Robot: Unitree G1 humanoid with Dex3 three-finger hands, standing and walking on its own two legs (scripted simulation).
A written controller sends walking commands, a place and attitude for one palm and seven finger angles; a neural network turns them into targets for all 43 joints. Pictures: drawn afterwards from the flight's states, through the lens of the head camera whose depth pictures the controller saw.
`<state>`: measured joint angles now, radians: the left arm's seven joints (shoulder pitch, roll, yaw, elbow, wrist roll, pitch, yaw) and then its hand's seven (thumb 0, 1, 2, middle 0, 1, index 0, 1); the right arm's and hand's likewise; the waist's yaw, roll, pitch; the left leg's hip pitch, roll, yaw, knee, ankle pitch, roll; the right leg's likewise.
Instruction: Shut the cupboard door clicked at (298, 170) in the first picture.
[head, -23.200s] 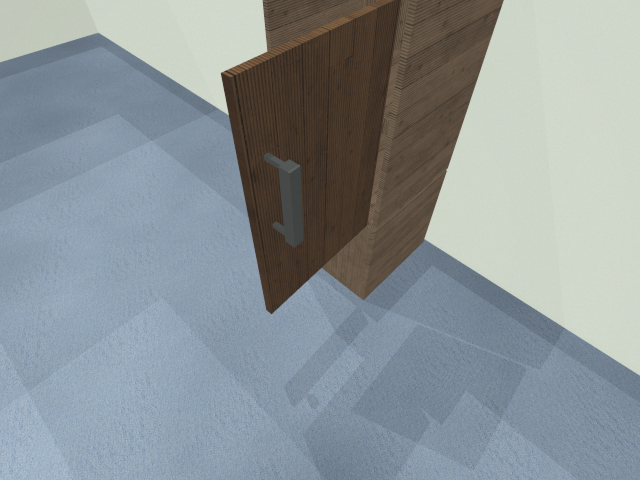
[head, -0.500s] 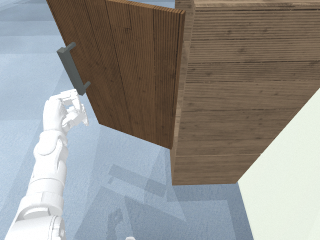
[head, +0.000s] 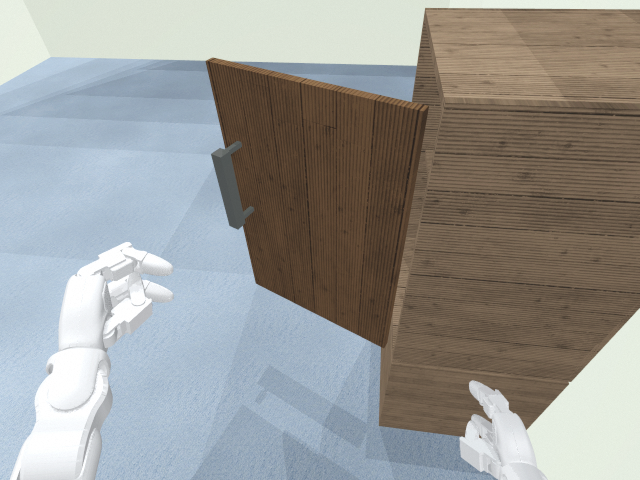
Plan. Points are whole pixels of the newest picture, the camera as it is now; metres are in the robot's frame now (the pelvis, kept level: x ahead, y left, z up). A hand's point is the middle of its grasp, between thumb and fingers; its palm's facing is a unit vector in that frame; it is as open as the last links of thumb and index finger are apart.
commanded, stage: draw the hand back to the body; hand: left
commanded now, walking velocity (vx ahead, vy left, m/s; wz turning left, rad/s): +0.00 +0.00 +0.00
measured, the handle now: (236, 185) +0.64 +0.24 +0.02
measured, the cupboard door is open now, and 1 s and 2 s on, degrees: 66 66 66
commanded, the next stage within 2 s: step back with the hand held close in 0.72 s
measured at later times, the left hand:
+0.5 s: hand (64, 346) +0.19 +0.26 +0.16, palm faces +0.47 -0.77 -0.42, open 7.0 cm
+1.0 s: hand (75, 337) +0.20 +0.26 +0.16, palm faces +0.43 -0.78 -0.45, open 7.4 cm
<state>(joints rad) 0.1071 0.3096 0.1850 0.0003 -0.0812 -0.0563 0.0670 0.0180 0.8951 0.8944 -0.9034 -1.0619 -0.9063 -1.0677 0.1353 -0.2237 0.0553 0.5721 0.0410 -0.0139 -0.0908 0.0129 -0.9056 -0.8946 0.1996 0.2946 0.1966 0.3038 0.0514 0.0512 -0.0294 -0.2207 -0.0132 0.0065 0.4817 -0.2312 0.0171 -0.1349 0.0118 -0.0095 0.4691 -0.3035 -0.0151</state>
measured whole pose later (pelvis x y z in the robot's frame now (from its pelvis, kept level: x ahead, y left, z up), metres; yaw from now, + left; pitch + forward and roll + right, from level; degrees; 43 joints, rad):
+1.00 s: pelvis +0.00 -0.01 +0.00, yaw +0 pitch -1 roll -1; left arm 0.49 0.37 0.37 -0.34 -0.07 -0.14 0.10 0.01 0.89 0.89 -0.21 -0.30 -0.21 -0.31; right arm 0.17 -0.25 0.00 0.62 0.02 -0.01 -0.08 0.02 -0.90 -0.89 0.20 0.29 0.20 0.30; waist 0.04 0.09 -0.04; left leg -0.24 0.01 -0.01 0.49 -0.24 0.00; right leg -0.13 0.04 -0.02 0.42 -0.28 -0.03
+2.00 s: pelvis -0.14 +0.03 -0.02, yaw +0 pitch +2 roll -4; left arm 0.53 0.44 0.47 -0.51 -0.07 -0.29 0.14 0.01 0.89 0.89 -0.21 -0.30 -0.21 -0.31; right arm 0.18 -0.19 0.00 0.63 0.00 -0.09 -0.07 0.01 -0.90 -0.89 0.20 0.30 0.20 0.30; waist 0.02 0.02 -0.02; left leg -0.56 0.05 0.06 0.54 -0.07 0.03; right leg -0.22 0.07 0.02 0.54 -0.37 -0.01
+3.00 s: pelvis -0.28 +0.07 +0.00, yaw -3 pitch +0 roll +0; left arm 0.52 0.40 0.42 -0.45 -0.05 -0.16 0.17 0.02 0.89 0.89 -0.21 -0.30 -0.21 -0.31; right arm 0.27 -0.18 0.02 0.65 -0.01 -0.10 -0.08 0.02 -0.90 -0.89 0.20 0.29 0.20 0.30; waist -0.04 -0.05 -0.05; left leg -0.32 -0.02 0.03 0.47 -0.14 0.03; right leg -0.19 0.03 -0.01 0.52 -0.36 -0.02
